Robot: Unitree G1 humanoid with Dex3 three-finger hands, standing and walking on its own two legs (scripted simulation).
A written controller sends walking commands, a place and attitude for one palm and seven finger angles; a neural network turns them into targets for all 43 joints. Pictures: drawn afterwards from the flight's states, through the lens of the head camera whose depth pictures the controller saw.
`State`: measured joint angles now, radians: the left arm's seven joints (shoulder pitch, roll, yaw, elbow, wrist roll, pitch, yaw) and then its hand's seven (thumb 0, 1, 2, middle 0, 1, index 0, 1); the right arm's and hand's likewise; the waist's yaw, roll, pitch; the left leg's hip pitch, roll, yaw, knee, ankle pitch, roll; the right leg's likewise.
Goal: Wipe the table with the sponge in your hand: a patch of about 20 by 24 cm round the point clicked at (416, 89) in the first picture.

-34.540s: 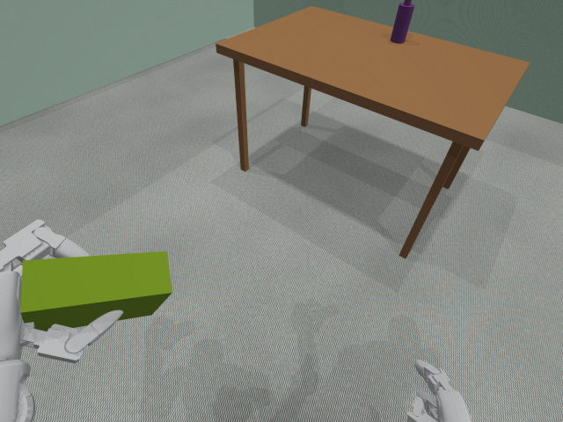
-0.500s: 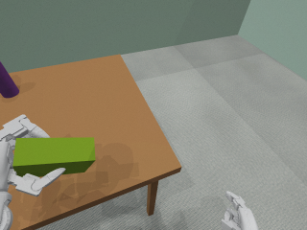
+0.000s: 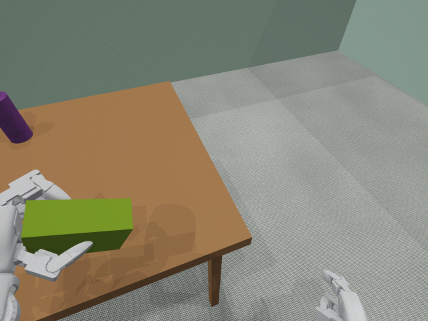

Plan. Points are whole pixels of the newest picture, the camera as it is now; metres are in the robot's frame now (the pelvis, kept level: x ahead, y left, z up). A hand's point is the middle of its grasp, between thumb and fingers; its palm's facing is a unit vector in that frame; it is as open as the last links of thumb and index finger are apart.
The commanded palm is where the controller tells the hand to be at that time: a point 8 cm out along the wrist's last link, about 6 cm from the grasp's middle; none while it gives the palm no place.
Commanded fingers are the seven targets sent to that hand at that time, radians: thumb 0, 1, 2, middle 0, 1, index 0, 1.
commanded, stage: come to a stop and stand still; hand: left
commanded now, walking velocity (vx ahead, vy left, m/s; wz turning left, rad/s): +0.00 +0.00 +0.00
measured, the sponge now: (95, 227) +0.23 +0.20 +0.12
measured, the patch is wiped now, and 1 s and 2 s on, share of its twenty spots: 0.00 0.00 0.00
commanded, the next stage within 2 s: look again from close up in 0.82 s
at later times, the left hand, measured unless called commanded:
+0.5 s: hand out of the picture +0.17 +0.35 +0.16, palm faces +0.42 -0.82 -0.39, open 9.2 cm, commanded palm +0.11 +0.36 +0.18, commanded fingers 0.00 0.10 1.30 -1.20 -1.60 -1.20 -1.60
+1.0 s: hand out of the picture +0.19 +0.34 +0.16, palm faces +0.36 -0.84 -0.42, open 9.2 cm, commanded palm +0.12 +0.37 +0.18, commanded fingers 0.00 0.10 1.30 -1.20 -1.60 -1.20 -1.60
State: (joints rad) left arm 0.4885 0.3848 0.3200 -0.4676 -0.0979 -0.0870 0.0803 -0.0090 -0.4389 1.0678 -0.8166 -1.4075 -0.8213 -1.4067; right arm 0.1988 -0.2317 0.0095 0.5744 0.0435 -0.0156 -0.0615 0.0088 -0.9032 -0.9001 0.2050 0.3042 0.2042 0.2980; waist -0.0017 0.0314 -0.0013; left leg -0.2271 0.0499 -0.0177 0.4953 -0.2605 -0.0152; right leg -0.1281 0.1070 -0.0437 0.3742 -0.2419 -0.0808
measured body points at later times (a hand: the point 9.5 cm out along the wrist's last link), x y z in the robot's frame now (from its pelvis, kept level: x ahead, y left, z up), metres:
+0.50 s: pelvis -0.05 +0.08 +0.00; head -0.02 +0.12 +0.45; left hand +0.15 +0.39 +0.18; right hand +0.12 -0.14 -0.07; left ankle +0.00 +0.13 -0.74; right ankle -0.03 -0.06 -0.74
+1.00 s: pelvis -0.04 +0.09 +0.00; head +0.00 +0.12 +0.45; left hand +0.16 +0.38 +0.18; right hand +0.15 -0.13 -0.07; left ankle +0.00 +0.13 -0.74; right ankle -0.03 -0.06 -0.74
